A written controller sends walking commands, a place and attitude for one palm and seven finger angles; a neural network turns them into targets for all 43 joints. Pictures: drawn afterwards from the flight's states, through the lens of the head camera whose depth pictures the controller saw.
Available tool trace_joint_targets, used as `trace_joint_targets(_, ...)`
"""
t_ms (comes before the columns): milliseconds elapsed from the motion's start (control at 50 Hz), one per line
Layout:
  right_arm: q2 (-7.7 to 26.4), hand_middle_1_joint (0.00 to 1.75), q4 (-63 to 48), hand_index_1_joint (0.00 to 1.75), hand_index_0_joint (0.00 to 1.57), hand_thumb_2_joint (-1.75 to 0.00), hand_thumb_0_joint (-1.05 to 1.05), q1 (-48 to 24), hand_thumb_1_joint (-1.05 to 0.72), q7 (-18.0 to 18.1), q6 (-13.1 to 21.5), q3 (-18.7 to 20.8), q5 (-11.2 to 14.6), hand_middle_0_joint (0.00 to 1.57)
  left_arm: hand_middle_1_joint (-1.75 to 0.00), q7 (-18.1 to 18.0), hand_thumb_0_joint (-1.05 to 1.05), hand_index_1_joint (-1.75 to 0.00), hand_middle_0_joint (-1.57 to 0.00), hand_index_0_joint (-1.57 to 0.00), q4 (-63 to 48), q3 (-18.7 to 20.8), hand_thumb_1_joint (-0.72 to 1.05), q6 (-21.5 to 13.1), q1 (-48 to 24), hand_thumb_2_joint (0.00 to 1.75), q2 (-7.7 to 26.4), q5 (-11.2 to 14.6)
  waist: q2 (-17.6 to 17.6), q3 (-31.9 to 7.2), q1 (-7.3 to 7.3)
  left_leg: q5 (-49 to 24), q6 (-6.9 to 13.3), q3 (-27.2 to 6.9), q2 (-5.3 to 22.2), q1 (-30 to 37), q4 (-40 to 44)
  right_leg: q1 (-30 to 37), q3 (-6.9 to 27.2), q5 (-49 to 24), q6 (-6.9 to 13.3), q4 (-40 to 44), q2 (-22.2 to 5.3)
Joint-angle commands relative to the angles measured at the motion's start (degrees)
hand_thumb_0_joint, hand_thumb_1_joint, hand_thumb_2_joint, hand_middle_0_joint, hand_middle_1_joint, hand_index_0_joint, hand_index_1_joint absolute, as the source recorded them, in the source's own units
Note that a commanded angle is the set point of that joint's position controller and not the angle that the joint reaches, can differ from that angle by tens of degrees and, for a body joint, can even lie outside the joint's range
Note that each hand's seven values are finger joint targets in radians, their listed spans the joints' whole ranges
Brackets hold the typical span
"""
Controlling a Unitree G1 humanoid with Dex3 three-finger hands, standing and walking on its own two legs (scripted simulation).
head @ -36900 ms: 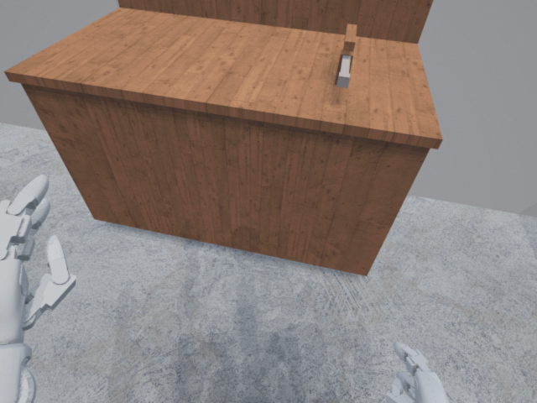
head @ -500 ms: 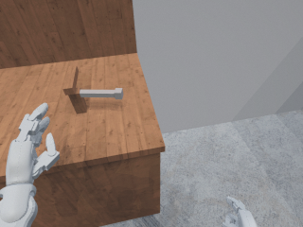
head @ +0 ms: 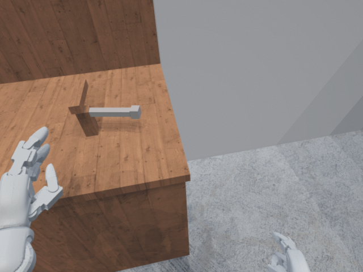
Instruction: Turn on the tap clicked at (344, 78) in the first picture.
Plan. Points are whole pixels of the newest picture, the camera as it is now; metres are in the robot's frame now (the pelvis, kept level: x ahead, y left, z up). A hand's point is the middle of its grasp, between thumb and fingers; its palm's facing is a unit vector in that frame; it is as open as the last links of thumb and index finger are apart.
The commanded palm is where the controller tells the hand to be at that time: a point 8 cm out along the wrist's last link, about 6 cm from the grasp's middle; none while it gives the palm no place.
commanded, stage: step back with the hand held close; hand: left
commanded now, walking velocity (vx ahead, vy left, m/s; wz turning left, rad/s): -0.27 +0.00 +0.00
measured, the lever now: (135, 112) +0.50 +0.19 +0.09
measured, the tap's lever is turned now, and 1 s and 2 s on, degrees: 76 76 76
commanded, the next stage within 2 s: stop stepping back and stand still in 1.10 s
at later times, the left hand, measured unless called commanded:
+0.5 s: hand (26, 226) +0.14 +0.26 +0.15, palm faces +0.38 -0.81 -0.45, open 7.5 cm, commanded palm +0.09 +0.30 +0.17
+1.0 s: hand out of the picture +0.04 +0.27 +0.13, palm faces +0.38 -0.82 -0.43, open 7.5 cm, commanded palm -0.01 +0.31 +0.17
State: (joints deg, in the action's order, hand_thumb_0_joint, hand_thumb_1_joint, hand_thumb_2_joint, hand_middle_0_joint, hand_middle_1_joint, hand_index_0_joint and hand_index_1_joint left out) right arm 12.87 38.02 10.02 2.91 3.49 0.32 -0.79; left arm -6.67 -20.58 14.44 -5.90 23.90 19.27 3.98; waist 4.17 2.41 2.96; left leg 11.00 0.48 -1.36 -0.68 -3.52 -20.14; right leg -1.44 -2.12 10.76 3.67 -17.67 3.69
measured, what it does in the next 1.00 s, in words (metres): walks backwards: right foot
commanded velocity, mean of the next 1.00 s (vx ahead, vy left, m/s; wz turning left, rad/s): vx -0.31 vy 0.00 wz -0.04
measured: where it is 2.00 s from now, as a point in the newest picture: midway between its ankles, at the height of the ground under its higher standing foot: outside the picture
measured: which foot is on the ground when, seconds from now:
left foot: down 0.00-1.00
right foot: down 0.00-0.64, up 0.66-0.84, down 0.86-1.00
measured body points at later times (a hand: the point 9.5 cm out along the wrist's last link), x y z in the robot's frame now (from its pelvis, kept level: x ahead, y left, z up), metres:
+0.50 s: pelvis -0.06 +0.02 -0.01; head -0.06 +0.00 +0.44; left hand +0.11 +0.30 +0.17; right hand +0.12 -0.23 -0.10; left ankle +0.01 +0.12 -0.75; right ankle +0.00 -0.07 -0.75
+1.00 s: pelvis -0.16 +0.02 -0.02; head -0.12 +0.02 +0.43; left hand +0.02 +0.31 +0.15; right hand +0.07 -0.18 -0.11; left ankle +0.00 +0.12 -0.74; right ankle -0.27 -0.06 -0.74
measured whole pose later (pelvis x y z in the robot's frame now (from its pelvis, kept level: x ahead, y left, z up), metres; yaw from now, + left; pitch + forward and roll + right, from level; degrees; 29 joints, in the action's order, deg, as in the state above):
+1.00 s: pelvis -0.16 +0.02 -0.02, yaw +2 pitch +2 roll -3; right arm 11.3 36.5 3.5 3.5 -0.4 1.2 1.1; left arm -6.9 -27.5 15.2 -7.0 25.8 20.9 2.6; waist 4.7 2.2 5.1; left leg -6.7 3.4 3.9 2.0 -28.1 -21.3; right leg -3.7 1.9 21.2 0.6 -25.3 7.7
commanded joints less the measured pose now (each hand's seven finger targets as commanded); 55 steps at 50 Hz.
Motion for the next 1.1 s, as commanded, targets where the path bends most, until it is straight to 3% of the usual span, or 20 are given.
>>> trace_joint_targets(0, 6.4, 0.3, -10.7, 0.3, 0.2, -0.9, 0.0, -8.5, -0.9, 1.0, 1.1, 2.5, 0.6, 0.2, -0.3, -0.8, 0.0, -0.3, -0.2, -0.2, -11.2, 10.3, 0.9, -5.1, -5.7, 0.9, 12.4, -0.4, -1.8, -2.6, -1.17, -9.8, 1.8, -2.8, 1.8, -4.0, -2.7, -8.0, 6.1, -13.3, -2.7, 3.0, -8.3)
trace_joint_targets(120, 6.8, 0.3, -13.6, 0.3, 0.2, -0.9, 0.0, -6.1, -0.9, 0.7, -1.9, 3.7, 1.4, 0.2, -0.3, -0.6, 0.0, -0.3, -0.2, -0.2, -12.2, 8.5, 0.9, -3.2, 4.0, 0.9, 9.9, -0.4, -4.7, -12.7, -1.86, -17.3, 1.8, -1.0, 2.4, -2.3, -5.8, -7.2, 4.7, -20.8, -4.9, -1.3, -8.7)
trace_joint_targets(220, 6.6, 0.3, -14.5, 0.3, 0.2, -0.9, 0.0, -6.2, -0.9, 1.6, -2.8, 4.1, 1.6, 0.2, -0.3, -1.7, 0.0, -0.3, -0.2, -0.2, -16.5, 10.7, 0.9, -3.3, 1.7, 0.9, 13.4, -0.6, -4.7, -13.0, -2.11, -16.9, 1.6, -1.3, 2.3, -4.2, -6.8, -9.7, 4.7, -18.6, -4.3, -2.4, -9.0)
trace_joint_targets(280, 7.0, 0.3, -14.2, 0.3, 0.2, -0.9, 0.0, -6.4, -0.9, 2.1, -2.8, 4.3, 1.5, 0.2, -0.3, -2.3, 0.0, -0.3, -0.2, -0.2, -18.8, 12.3, 0.9, -3.6, 0.4, 0.9, 15.7, -0.8, -1.9, -12.0, -2.18, -14.8, 1.7, -2.1, 2.5, -5.2, -6.4, -11.6, 5.4, -14.0, -4.0, -2.3, -8.5)
trace_joint_targets(380, 7.5, 0.3, -14.2, 0.3, 0.2, -0.9, 0.0, -5.8, -0.9, 2.1, -2.7, 4.2, 1.4, 0.2, -0.3, -3.0, 0.0, -0.3, -0.2, -0.2, -16.5, 10.7, 0.9, -3.8, 2.3, 0.9, 13.5, -0.8, -0.9, -8.4, -2.57, -2.5, 1.9, -3.6, 2.6, -10.3, -4.7, -14.1, 6.5, -1.1, -3.4, -0.1, -7.8)
trace_joint_targets(520, 7.9, 0.3, -14.3, 0.3, 0.2, -0.9, 0.0, -4.9, -0.9, 2.3, -2.6, 3.4, 1.6, 0.2, -0.3, -4.1, 0.0, -0.3, -0.2, -0.2, -15.8, 8.5, 0.9, -5.2, 0.8, 0.9, 11.7, -1.8, -3.3, -4.6, -3.09, 13.5, 2.3, -5.9, 3.4, -13.7, -5.6, -22.7, 6.6, 18.9, -2.7, 2.8, -7.9)
trace_joint_targets(580, 9.1, 0.3, -14.7, 0.3, 0.2, -0.9, 0.0, -5.7, -0.9, 2.8, -2.0, 3.3, 1.1, 0.2, -0.3, -4.6, 0.0, -0.3, -0.2, -0.2, -18.7, 10.3, 0.9, -6.0, -1.8, 0.9, 13.5, -2.8, 2.9, -4.8, -2.9, 22.2, 3.9, -11.5, 6.7, -22.2, 2.9, -15.2, 4.8, 15.0, -3.9, -4.9, -3.7)
trace_joint_targets(640, 8.6, 0.3, -15.2, 0.3, 0.2, -0.9, 0.0, -6.4, -0.9, 3.3, -1.1, 3.8, 0.2, 0.2, -0.3, -4.0, 0.0, -0.3, -0.2, -0.2, -20.2, 11.7, 0.9, -6.5, -4.1, 0.9, 12.8, -5.1, 9.4, -8.1, -1.05, 35.9, 7.1, -20.7, 13.2, -40.5, 17.4, 5.9, 3.2, 2.4, -5.3, -28.3, 3.0)
trace_joint_targets(700, 6.9, 0.3, -14.7, 0.3, 0.2, -0.9, 0.0, -6.3, -0.9, 2.5, -0.1, 4.4, 0.0, 0.2, -0.3, -3.3, 0.0, -0.3, -0.2, -0.2, -19.5, 11.8, 0.9, -5.8, -1.7, 0.9, 12.1, -5.3, 7.3, -9.9, -0.86, 30.4, 7.8, -19.2, 13.5, -36.5, 16.5, 3.0, 3.6, 7.8, -4.7, -34.1, 3.3)
trace_joint_targets(780, 5.2, 0.3, -12.2, 0.3, 0.2, -0.9, 0.0, -6.5, -0.9, 1.5, 0.5, 3.5, 0.1, 0.2, -0.3, -2.8, 0.0, -0.3, -0.2, -0.2, -17.7, 10.8, 0.9, -4.4, 7.9, 0.9, 10.6, -1.9, 5.8, -10.5, -1.24, 10.0, 4.3, -11.7, 10.5, -14.3, 10.6, -9.9, 2.9, 14.9, -3.1, -13.0, 1.5)
trace_joint_targets(820, 4.8, 0.3, -10.6, 0.3, 0.2, -0.9, 0.0, -6.5, -0.9, 0.8, -0.2, 2.5, 0.3, 0.2, -0.3, -2.2, 0.0, -0.3, -0.2, -0.2, -20.1, 9.3, 0.9, -4.7, 7.6, 0.9, 10.1, -0.5, 3.2, -12.8, -1.25, -9.5, 1.0, -7.4, 8.5, -2.4, 4.8, -14.7, 4.6, 7.5, -2.8, -1.1, -0.3)
trace_joint_targets(860, 5.3, 0.3, -9.1, 0.3, 0.2, -0.9, 0.0, -6.4, -0.9, 0.9, -1.0, 2.6, 0.9, 0.2, -0.3, -1.6, 0.0, -0.3, -0.2, -0.2, -19.5, 9.5, 0.9, -5.8, 2.6, 0.9, 11.3, -0.5, -2.6, -14.8, -1.57, -20.8, 0.6, -1.0, 6.8, 3.8, -3.9, -17.0, 8.3, -13.1, -4.5, 0.9, -3.7)
trace_joint_targets(880, 5.7, 0.3, -8.8, 0.3, 0.2, -0.9, 0.0, -7.2, -0.9, 1.2, -0.9, 2.7, 0.5, 0.2, -0.3, -1.8, 0.0, -0.3, -0.2, -0.2, -21.2, 10.4, 0.9, -6.1, -2.2, 0.9, 13.8, -0.8, -2.4, -16.9, -1.9, -26.6, 1.2, 0.5, 6.8, 6.1, -4.7, -17.1, 8.1, -21.3, -6.0, -1.6, -4.0)
trace_joint_targets(920, 4.4, 0.3, -9.3, 0.3, 0.2, -0.9, 0.0, -6.2, -0.9, 1.8, -1.4, 3.4, 2.1, 0.2, -0.3, -1.8, 0.0, -0.3, -0.2, -0.2, -23.3, 8.9, 0.9, -6.6, -8.2, 0.9, 13.9, -1.1, -11.2, -24.7, -2.21, -38.3, 2.6, 6.0, 4.9, 15.6, -11.4, -16.3, 7.3, -47.9, -11.2, -4.4, -5.7)
trace_joint_targets(940, 5.3, 0.3, -10.3, 0.3, 0.2, -0.9, 0.0, -6.4, -0.9, 1.7, -1.3, 4.4, 3.1, 0.2, -0.3, -1.9, 0.0, -0.3, -0.2, -0.2, -24.0, 8.8, 0.9, -6.3, -10.0, 0.9, 14.3, -1.3, -16.8, -24.7, -2.56, -35.3, 2.9, 7.4, 3.7, 14.3, -13.6, -14.9, 6.0, -56.5, -13.9, -6.1, -5.6)
trace_joint_targets(980, 5.7, 0.3, -11.2, 0.3, 0.2, -0.9, 0.0, -8.5, -0.9, 1.6, -1.4, 4.9, 3.4, 0.2, -0.3, -1.9, 0.0, -0.3, -0.2, -0.2, -23.5, 12.0, 0.9, -5.9, -8.0, 0.9, 18.1, -1.0, -15.4, -20.8, -2.11, -23.5, 2.4, 6.1, 3.3, 10.2, -12.9, -16.5, 6.4, -48.7, -12.6, -6.6, -6.3)
trace_joint_targets(1000, 5.3, 0.3, -11.6, 0.3, 0.2, -0.9, 0.0, -9.2, -0.9, 1.6, -1.7, 4.6, 3.0, 0.2, -0.3, -1.6, 0.0, -0.3, -0.2, -0.2, -22.1, 11.1, 0.9, -5.6, -5.5, 0.9, 16.0, -1.0, -8.8, -16.8, -2.39, -25.7, 2.3, 5.1, 3.9, 8.9, -11.2, -18.4, 6.3, -41.5, -11.1, -7.8, -5.6)
trace_joint_targets(1040, 5.8, 0.3, -11.8, 0.3, 0.2, -0.9, 0.0, -11.2, -0.9, 0.9, -2.1, 3.7, 1.9, 0.2, -0.3, -1.4, 0.0, -0.3, -0.2, -0.2, -21.7, 11.0, 0.9, -5.0, -4.2, 0.9, 14.7, -0.5, 7.8, -12.8, -1.59, -25.2, 2.6, -0.2, 9.1, 5.1, -3.9, -21.0, 5.4, -7.2, -8.5, -12.6, -1.4)
trace_joint_targets(1060, 6.0, 0.3, -11.4, 0.3, 0.2, -0.9, 0.0, -11.9, -0.9, 0.6, -2.4, 3.6, 1.0, 0.2, -0.3, -1.2, 0.0, -0.3, -0.2, -0.2, -19.9, 10.3, 0.9, -4.3, -4.2, 0.9, 13.2, 0.0, 12.9, -9.6, -1.39, -12.9, 2.9, -3.3, 11.7, -2.8, 2.1, -19.6, 5.4, 10.5, -7.0, -13.9, 0.4)
trace_joint_targets(1080, 6.6, 0.3, -10.9, 0.3, 0.2, -0.9, 0.0, -12.2, -0.9, 0.2, -2.8, 3.8, 0.2, 0.2, -0.3, -1.2, 0.0, -0.3, -0.2, -0.2, -17.1, 10.5, 0.9, -3.5, -3.6, 0.9, 13.1, 0.0, 15.6, -5.8, -1.35, 1.8, 2.3, -4.7, 12.1, -12.0, 7.7, -16.2, 5.5, 17.9, -5.4, -13.7, 1.7)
